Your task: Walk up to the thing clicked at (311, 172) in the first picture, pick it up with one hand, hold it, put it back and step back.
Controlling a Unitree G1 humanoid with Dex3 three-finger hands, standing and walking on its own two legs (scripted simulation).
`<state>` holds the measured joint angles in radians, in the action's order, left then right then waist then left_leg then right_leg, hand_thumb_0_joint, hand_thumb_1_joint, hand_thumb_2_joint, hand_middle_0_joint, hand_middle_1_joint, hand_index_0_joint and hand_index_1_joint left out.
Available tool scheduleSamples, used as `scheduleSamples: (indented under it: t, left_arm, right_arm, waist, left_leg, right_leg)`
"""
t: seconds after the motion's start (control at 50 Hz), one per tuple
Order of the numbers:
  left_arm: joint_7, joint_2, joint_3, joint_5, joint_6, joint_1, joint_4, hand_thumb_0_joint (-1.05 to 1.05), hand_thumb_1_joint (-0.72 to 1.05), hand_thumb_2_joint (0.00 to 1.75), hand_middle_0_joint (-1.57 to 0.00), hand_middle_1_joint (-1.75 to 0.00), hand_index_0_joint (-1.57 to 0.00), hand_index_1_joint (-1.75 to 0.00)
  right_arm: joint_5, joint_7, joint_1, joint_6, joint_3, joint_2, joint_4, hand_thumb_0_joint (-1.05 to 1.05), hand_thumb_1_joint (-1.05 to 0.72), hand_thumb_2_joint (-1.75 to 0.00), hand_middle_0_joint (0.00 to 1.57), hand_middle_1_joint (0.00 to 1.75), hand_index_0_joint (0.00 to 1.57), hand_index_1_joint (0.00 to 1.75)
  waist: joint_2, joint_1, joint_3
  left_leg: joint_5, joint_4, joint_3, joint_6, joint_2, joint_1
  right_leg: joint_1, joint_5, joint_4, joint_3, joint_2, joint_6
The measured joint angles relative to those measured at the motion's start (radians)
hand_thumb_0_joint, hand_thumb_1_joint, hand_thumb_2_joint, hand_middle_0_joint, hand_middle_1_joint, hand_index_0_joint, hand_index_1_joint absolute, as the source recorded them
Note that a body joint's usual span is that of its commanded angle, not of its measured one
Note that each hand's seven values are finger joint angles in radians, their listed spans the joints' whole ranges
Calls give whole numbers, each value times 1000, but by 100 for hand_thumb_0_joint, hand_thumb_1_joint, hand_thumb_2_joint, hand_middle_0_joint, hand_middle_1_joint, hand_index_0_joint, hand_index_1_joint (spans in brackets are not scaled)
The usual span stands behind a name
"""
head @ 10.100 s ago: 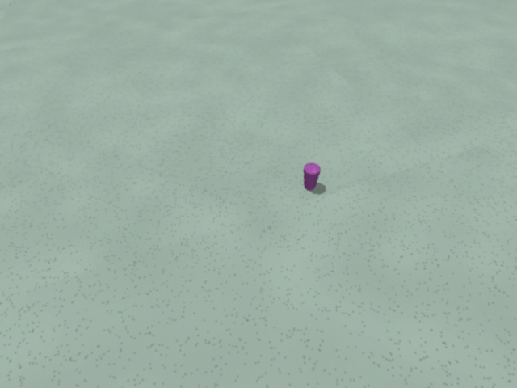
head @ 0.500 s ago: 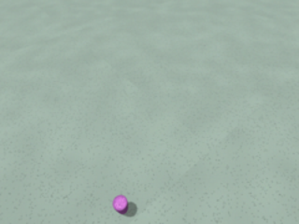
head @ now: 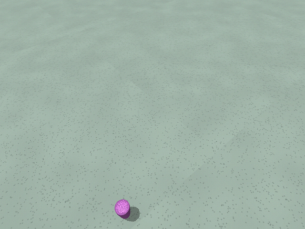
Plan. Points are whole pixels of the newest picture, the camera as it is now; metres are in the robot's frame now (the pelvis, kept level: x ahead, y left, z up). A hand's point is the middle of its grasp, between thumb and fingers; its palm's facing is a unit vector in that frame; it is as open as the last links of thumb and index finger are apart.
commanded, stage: stand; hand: left
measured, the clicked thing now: (123, 210) +0.38 +0.22 -0.72
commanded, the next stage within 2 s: walk up in 0.28 s
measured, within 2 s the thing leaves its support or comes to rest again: neither
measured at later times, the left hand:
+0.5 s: hand out of the picture +0.07 +0.28 -0.17, palm faces -0.03 -0.92 -0.39, open 7.4 cm
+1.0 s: hand out of the picture -0.06 +0.30 -0.18, palm faces -0.10 -0.91 -0.40, open 7.4 cm
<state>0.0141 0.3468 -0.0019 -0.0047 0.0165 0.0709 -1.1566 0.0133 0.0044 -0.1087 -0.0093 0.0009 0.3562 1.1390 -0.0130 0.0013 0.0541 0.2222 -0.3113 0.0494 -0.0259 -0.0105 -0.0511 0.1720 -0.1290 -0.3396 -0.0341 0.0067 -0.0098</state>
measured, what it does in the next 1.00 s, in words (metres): walks backwards: left foot, then right foot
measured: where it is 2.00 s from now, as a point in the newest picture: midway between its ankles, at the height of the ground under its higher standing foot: outside the picture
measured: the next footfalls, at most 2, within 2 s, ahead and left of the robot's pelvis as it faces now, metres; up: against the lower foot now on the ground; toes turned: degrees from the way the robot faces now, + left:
left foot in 0.58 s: -0.06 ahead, +0.16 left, +0.00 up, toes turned -1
right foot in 0.96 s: -0.15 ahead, -0.08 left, +0.00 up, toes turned -1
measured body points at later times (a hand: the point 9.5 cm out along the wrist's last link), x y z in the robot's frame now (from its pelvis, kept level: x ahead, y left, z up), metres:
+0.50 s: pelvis -0.05 +0.02 -0.02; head +0.02 +0.02 +0.43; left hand +0.07 +0.33 -0.14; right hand +0.03 -0.31 -0.14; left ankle -0.09 +0.14 -0.71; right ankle +0.04 -0.11 -0.75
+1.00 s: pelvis -0.17 +0.03 -0.03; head -0.09 +0.02 +0.41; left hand -0.05 +0.35 -0.15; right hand -0.07 -0.29 -0.15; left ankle -0.10 +0.16 -0.74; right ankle -0.19 -0.08 -0.75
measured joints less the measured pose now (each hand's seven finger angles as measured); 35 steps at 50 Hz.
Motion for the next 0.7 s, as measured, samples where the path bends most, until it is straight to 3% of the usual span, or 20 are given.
scheduleSamples:
  t: [0.3,0.38,0.44,0.48,0.52,0.58,0.6,0.64,0.7]
  left_arm:
    - [4,3,-11,1,-8,13,5,1,90,90,-20,-30,-21,-30]
    - [-4,7,-39,9,-22,-11,60,1,90,90,-20,-30,-21,-30]
    - [-13,14,-48,-5,-39,-34,111,1,90,90,-21,-30,-21,-30]
    - [-20,24,-49,-16,-48,-46,145,1,90,90,-21,-30,-21,-30]
    - [-26,35,-49,-24,-55,-61,176,1,90,90,-21,-30,-21,-30]
    - [-26,51,-47,-18,-71,-82,223,1,90,90,-21,-30,-21,-30]
    - [-28,58,-50,-12,-76,-93,234,1,90,90,-20,-30,-21,-30]
    - [-36,58,-57,-12,-86,-94,242,1,90,90,-20,-30,-21,-30]
    - [-38,59,-59,-5,-95,-70,244,1,91,90,-20,-30,-20,-30]
  right_arm:
    - [2,3,-19,5,1,2,-12,0,-90,-90,20,30,21,30]
    - [-14,-1,13,27,15,23,-49,0,-90,-90,20,30,21,30]
    - [-12,-3,21,48,34,41,-92,0,-90,-90,20,30,21,30]
    - [-12,-2,13,57,44,49,-121,0,-90,-90,20,30,21,30]
    - [-9,-2,-1,59,52,55,-141,0,-90,-90,20,30,21,30]
    - [11,-6,-27,51,64,61,-152,0,-90,-90,20,30,21,30]
    - [23,-8,-28,52,68,50,-149,0,-90,-90,20,30,21,30]
    - [32,-1,-37,58,65,35,-151,0,-91,-90,20,30,21,30]
    - [36,-8,-55,59,54,8,-157,0,-90,-90,20,30,21,30]
  waist:
    - [-3,-4,-4]
    - [-6,-3,65]
    - [10,-4,107]
    - [23,2,121]
    - [34,9,128]
    - [52,22,135]
    - [74,17,153]
    - [75,24,167]
    - [69,34,152]
  left_leg:
    - [3,-21,4,-5,-5,-21]
    - [35,-189,2,20,4,-132]
    - [213,-450,1,50,46,-241]
    - [265,-543,-2,62,56,-276]
    - [269,-532,-6,61,47,-272]
    - [156,-334,-19,42,32,-206]
    - [156,-341,-32,36,46,-206]
    - [154,-362,-33,41,40,-219]
    - [113,-318,-27,45,23,-223]
  right_leg:
    - [16,1,-12,-4,-5,-7]
    - [79,-3,-73,-5,-1,-13]
    - [135,-3,-121,8,23,-10]
    - [176,-4,-157,14,39,-3]
    - [220,-8,-199,17,53,9]
    - [291,-30,-291,24,74,33]
    - [312,-91,-338,57,74,23]
    - [344,-308,-500,140,-3,8]
    - [370,-375,-755,193,-104,0]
